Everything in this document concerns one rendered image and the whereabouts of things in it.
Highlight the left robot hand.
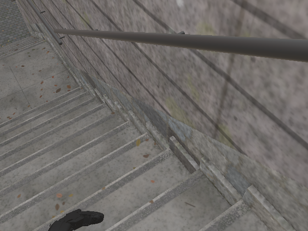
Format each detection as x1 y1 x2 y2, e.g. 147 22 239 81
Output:
48 209 104 231

